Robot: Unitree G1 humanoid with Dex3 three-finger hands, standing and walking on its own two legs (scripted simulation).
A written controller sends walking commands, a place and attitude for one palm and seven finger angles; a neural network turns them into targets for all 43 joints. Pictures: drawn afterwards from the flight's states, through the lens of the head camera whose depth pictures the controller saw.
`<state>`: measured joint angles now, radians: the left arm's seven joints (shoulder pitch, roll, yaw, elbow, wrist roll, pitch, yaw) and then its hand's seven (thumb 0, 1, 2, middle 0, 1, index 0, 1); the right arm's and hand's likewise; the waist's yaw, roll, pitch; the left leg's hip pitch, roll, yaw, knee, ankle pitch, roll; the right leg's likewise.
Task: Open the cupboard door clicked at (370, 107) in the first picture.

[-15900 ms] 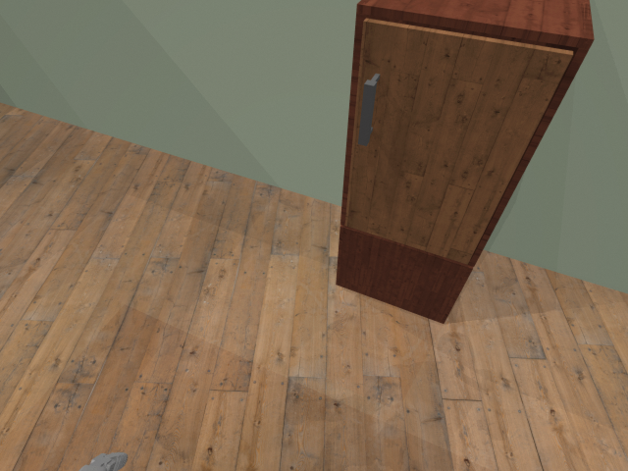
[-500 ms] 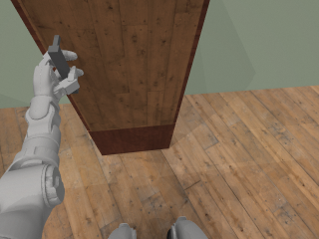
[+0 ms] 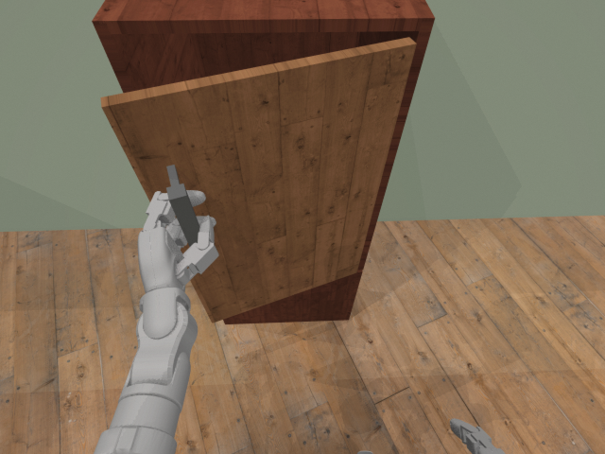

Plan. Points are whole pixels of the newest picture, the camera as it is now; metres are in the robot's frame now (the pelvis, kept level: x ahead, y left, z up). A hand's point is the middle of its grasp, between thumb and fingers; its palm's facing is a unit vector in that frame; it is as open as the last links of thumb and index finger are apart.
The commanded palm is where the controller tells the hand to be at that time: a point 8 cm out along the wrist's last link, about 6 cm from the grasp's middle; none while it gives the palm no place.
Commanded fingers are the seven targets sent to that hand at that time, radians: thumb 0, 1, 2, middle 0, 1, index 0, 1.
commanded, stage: pull the door open along its arc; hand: left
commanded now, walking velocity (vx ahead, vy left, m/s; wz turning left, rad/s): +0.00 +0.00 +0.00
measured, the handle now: (188, 216) +0.42 +0.18 +0.07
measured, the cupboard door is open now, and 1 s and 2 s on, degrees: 19 45 45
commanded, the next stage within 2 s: open thumb and fingers to let go in 0.54 s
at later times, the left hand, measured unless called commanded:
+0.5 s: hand (277, 317) +0.27 +0.04 +0.07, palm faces +0.37 -0.93 -0.04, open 6.0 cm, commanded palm +0.19 +0.06 +0.07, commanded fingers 0.00 0.90 0.90 -0.40 -1.35 -0.40 -1.35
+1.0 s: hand (280, 324) +0.26 +0.04 +0.07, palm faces +0.44 -0.90 -0.03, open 9.3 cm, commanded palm +0.21 +0.06 +0.07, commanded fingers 0.00 -0.43 0.33 -0.31 -1.21 -0.31 -1.21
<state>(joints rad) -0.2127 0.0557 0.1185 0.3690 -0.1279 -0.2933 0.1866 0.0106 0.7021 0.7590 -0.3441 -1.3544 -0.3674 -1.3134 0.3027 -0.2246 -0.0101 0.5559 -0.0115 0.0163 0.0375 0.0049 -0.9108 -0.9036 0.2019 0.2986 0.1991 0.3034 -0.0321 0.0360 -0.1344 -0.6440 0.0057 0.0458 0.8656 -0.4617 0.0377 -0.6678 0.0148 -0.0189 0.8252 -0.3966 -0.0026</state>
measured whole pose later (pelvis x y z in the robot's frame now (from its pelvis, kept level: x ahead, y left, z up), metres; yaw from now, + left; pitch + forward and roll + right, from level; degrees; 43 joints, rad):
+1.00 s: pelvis -0.02 -0.06 +0.00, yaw +5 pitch +7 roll +1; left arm 0.15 -0.09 -0.24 0.04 0.07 -0.16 0.57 0.01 0.18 0.59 -0.35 -1.28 -0.35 -1.28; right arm 0.19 -0.20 0.00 0.56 -0.06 -0.02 0.00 0.01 -0.91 -0.90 0.20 0.30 0.20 0.30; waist 0.00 0.05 -0.11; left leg -0.56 0.00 -0.06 0.85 -0.42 -0.04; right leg -0.57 0.01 -0.12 0.86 -0.43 -0.08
